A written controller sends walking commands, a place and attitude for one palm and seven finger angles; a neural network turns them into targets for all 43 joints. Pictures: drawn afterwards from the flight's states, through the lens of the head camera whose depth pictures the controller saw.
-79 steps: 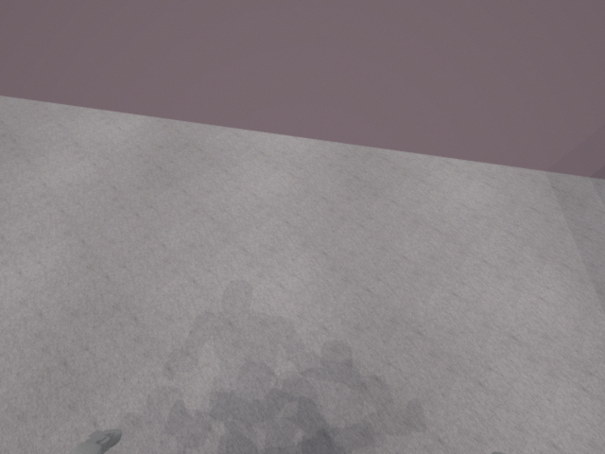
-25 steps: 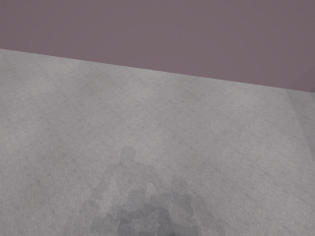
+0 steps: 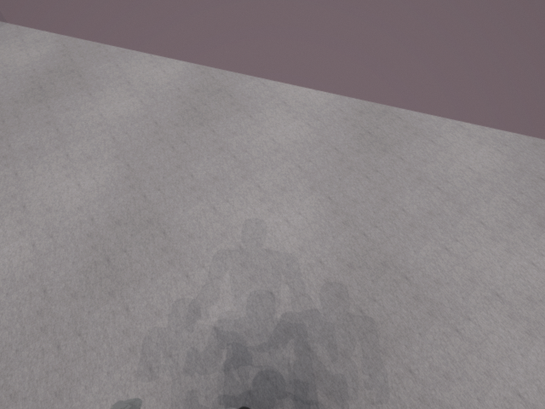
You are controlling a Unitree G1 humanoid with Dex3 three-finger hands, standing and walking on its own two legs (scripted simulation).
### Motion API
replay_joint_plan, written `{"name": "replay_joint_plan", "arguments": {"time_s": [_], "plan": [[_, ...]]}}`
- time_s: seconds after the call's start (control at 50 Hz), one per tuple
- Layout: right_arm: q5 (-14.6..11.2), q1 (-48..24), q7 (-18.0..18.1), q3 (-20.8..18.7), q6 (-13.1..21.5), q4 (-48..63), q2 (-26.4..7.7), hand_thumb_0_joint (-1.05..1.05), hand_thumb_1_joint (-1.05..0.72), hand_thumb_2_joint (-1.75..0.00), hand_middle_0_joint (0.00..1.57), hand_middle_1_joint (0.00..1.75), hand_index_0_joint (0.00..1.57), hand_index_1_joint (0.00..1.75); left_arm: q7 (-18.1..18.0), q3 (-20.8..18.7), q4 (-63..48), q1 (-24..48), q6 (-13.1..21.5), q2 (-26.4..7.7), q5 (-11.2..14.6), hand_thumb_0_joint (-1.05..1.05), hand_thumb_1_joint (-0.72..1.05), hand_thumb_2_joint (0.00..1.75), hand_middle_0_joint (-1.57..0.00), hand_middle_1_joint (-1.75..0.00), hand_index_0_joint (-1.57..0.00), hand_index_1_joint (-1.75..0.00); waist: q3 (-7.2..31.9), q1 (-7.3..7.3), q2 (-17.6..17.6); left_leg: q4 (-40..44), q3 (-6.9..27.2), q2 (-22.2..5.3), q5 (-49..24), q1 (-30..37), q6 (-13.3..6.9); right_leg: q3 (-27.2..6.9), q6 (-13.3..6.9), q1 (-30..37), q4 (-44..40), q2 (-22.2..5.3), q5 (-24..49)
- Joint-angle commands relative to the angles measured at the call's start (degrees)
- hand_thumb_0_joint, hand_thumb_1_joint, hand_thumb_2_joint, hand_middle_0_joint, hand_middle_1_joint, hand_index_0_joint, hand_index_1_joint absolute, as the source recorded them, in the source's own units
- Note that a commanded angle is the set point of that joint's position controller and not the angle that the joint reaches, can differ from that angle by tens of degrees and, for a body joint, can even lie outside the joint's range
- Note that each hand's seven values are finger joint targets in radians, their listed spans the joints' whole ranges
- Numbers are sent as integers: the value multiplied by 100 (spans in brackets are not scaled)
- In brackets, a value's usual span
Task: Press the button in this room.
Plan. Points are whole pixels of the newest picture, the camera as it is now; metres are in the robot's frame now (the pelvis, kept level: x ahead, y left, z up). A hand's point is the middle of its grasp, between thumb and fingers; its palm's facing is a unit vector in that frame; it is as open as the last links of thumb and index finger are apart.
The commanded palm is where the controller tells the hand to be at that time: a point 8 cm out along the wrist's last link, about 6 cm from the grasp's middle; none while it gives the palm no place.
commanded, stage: turn or walk to find it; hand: left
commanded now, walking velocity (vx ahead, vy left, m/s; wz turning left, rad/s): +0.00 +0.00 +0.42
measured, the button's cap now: out of the picture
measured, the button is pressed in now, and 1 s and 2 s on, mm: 0 0 0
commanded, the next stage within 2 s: none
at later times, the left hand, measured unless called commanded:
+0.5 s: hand out of the picture -0.07 +0.20 -0.19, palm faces +0.29 -0.93 -0.22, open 7.3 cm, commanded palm none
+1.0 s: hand out of the picture -0.04 +0.18 -0.14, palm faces +0.43 -0.86 -0.29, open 7.3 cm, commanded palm none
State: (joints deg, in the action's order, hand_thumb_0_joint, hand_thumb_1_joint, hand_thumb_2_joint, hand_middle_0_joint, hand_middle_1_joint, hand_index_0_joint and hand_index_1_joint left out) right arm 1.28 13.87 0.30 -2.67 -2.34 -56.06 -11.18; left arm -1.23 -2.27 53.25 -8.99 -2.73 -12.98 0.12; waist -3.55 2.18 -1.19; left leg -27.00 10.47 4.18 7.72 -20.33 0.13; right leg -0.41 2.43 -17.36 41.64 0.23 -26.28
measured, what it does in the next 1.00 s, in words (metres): steps on the spot, turning left: right foot, then left foot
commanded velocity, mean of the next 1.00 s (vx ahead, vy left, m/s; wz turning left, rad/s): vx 0.00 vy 0.00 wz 0.42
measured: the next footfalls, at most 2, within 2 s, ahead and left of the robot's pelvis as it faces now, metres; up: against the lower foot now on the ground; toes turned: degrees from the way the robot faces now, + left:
right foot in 0.06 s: +0.00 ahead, -0.12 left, +0.00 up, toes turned +1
left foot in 0.48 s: -0.03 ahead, +0.13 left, +0.00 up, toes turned +17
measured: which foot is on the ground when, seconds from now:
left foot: down 0.00-0.06, up 0.08-0.46, down 0.48-0.92, up 0.94-1.00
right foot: up 0.00-0.04, down 0.06-0.48, up 0.50-0.88, down 0.90-1.00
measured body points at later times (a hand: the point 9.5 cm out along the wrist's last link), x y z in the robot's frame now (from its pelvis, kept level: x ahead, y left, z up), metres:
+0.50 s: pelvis -0.03 +0.00 -0.01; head +0.00 +0.03 +0.43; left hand -0.08 +0.25 -0.17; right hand +0.12 -0.23 -0.15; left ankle -0.07 +0.11 -0.74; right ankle -0.04 -0.12 -0.73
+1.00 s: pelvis -0.06 -0.04 +0.00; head -0.03 -0.07 +0.44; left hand -0.07 +0.22 -0.12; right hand +0.08 -0.26 -0.17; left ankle -0.10 +0.09 -0.69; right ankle -0.01 -0.12 -0.74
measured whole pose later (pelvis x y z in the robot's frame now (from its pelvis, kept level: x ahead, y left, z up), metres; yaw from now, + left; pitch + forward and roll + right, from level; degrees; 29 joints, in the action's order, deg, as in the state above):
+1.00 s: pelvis -0.06 -0.04 +0.00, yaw +25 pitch -2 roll +2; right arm 1.2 13.8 -0.5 -4.5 -4.3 -55.9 -13.6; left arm -1.0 -2.2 50.5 -10.7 -1.1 -10.4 -0.9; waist -2.8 1.6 -2.8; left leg -53.0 3.9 3.0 24.3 -24.8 1.0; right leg 6.1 -2.4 -14.2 33.9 -2.9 -18.0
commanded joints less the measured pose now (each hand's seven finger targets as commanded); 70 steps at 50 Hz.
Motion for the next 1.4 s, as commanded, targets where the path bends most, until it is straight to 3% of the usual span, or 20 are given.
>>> {"name": "replay_joint_plan", "arguments": {"time_s": [0.0, 0.04, 0.06, 0.16, 0.34, 0.4, 0.44, 0.46, 0.48, 0.6, 0.76, 0.84, 0.86, 0.9, 0.92, 0.96, 1.02, 1.28, 1.36, 1.38], "plan": [[-44, -38, 24, -362, 30, 485, -1099, 0, -90, -90, 20, 30, 20, 30, -102, -214, -217, -885, 189, -652, -41, 0, 90, 90, -20, -30, -20, -30, 924, -349, -434, 175, 1102, -796, -168, -57, -437, 48, -57, 1505, -2077, -136, 1243], [-29, -226, 15, -327, 23, 736, -641, 0, -90, -90, 20, 30, 20, 30, -147, -342, -332, -810, 240, -1414, -173, 0, 90, 90, -20, -30, -20, -30, 298, -479, 1866, -2346, -572, 208, 2283, -1925, 240, -2398, -963, 1492, -2937, -2630, 1052], [29, -312, -8, -393, 12, 707, -906, 0, -90, -90, 20, 30, 20, 30, -156, -270, -461, -564, 228, -1271, -131, 0, 90, 90, -20, -30, -20, -30, 140, -381, 1185, -3182, -309, -131, 2188, -1537, 148, -1899, -1099, 590, -2831, -2598, 1351], [-17, 68, -112, -341, -89, 320, -678, 0, -90, -90, 20, 30, 20, 30, -112, -159, -511, -210, 358, -770, -128, 0, 90, 90, -20, -30, -20, -30, -92, -16, 905, -4245, -775, -361, 1097, -1301, 291, -344, -917, 526, -2371, -1559, 2717], [-69, -858, -104, -149, -21, 567, -551, 0, -90, -90, 20, 30, 20, 30, -115, -279, -217, -1089, 302, -1100, -217, 0, 90, 90, -20, -30, -20, -30, 156, -495, 1178, -1985, -1350, -519, 1840, -593, 319, -89, -1136, 1274, -1769, -1914, 4308], [-97, -499, -80, -136, 64, 490, -597, 0, -90, -90, 20, 30, 20, 30, -108, -327, -152, -969, 282, -1169, -197, 0, 90, 90, -20, -30, -20, -30, 508, -332, 1260, -642, -1530, -424, 1318, 233, 214, 152, -876, 1312, -1185, -1856, 4657], [-45, 104, -66, -235, 178, 359, -1086, 0, -90, -90, 20, 30, 20, 30, -80, -298, -244, -926, 243, -967, -93, 0, 90, 90, -20, -30, -20, -30, 1038, 1, 132, 590, -913, -1043, -860, 1992, -41, 721, -309, 265, 238, -1408, 3293], [-47, 312, -29, -363, 203, 341, -1632, 0, -90, -90, 20, 30, 20, 30, -31, -200, -432, -924, 222, -552, -65, 0, 90, 90, -20, -30, -20, -30, 1144, 44, -1629, 515, 987, -2561, -3579, 2774, -760, 872, 134, -1355, 1351, -619, -557], [-83, 487, -5, -385, 129, 262, -1729, 0, -90, -90, 20, 30, 20, 30, -84, -155, -488, -666, 133, -569, -108, 0, 90, 90, -20, -30, -20, -30, 1172, 147, -1214, 417, 747, -2828, -4090, 2307, -1228, 350, 95, -1196, 1898, -612, -1183], [-31, -325, 111, -203, 196, 479, -1143, 0, -90, -90, 20, 30, 20, 30, 25, -235, -236, -516, 82, -549, -97, 0, 90, 90, -20, -30, -20, -30, 431, -171, -743, 616, -98, -1775, -2606, 1295, -936, 178, 188, -1116, 2182, -622, 112], [27, -203, 54, -297, 136, 529, -1205, 0, -90, -90, 20, 30, 20, 30, 6, -218, -455, -237, 67, -387, -80, 0, 90, 90, -20, -30, -20, -30, 357, -80, -782, 782, 457, -1693, -1337, 1008, -1026, 261, 188, -609, 657, -390, 91], [19, -402, 22, -340, 90, 612, -1220, 0, -90, -90, 20, 30, 20, 30, -20, -240, -385, -707, 158, -405, -44, 0, 90, 90, -20, -30, -20, -30, 484, -340, -654, 348, 588, -1493, -999, 322, -810, 332, 120, 603, -916, -200, 850], [-15, -426, 1, -338, 85, 641, -1137, 0, -90, -90, 20, 30, 20, 30, -34, -267, -337, -900, 209, -504, -65, 0, 90, 90, -20, -30, -20, -30, 560, -442, -331, 15, 425, -1230, -528, -37, -571, 312, 108, 1180, -1681, -301, 1397], [-57, -279, -37, -245, 67, 852, -492, 0, -90, -90, 20, 30, 20, 30, -97, -434, -450, -931, 302, -1453, -206, 0, 90, 90, -20, -30, -20, -30, 489, -495, 2174, -2371, -847, 14, 2403, -1514, 164, -2109, -762, 1620, -2732, -2677, 1793], [-4, -461, -29, -346, 5, 823, -829, 0, -90, -90, 20, 30, 20, 30, -106, -381, -518, -887, 253, -1368, -137, 0, 90, 90, -20, -30, -20, -30, 415, -566, 1502, -3313, -532, -263, 2482, -1206, 101, -1847, -1085, 745, -2789, -2812, 1524], [25, -235, -96, -391, -109, 517, -833, 0, -90, -90, 20, 30, 20, 30, -98, -316, -673, -143, 263, -956, -128, 0, 90, 90, -20, -30, -20, -30, -121, -205, 1283, -4170, -518, -401, 1663, -1078, 118, -1223, -834, -74, -3084, -2100, 345], [36, 216, -150, -350, -133, 244, -644, 0, -90, -90, 20, 30, 20, 30, -84, -212, -701, 77, 317, -678, -122, 0, 90, 90, -20, -30, -20, -30, -125, 22, 889, -4459, -805, -487, 971, -1038, 271, -141, -668, 72, -2794, -1622, 1088], [-74, -429, -85, -154, -8, 359, -454, 0, -90, -90, 20, 30, 20, 30, -101, -363, -144, -911, 284, -1032, -207, 0, 90, 90, -20, -30, -20, -30, 533, -503, 1165, -1696, -1433, -642, 1979, -219, 274, 93, -1150, 1245, -2007, -2218, 3297], [-73, 113, -64, -166, 83, 217, -578, 0, -90, -90, 20, 30, 20, 30, -61, -347, -71, -698, 215, -966, -132, 0, 90, 90, -20, -30, -20, -30, 731, -121, 762, 167, -1537, -626, 532, 1144, 122, 705, -556, 533, -1161, -1950, 2799], [-41, 289, -52, -242, 139, 199, -973, 0, -90, -90, 20, 30, 20, 30, -44, -316, -167, -735, 175, -736, -84, 0, 90, 90, -20, -30, -20, -30, 837, -25, -260, 695, -549, -1376, -38, 1789, -161, 1029, -218, -299, -257, -1470, 1695]]}}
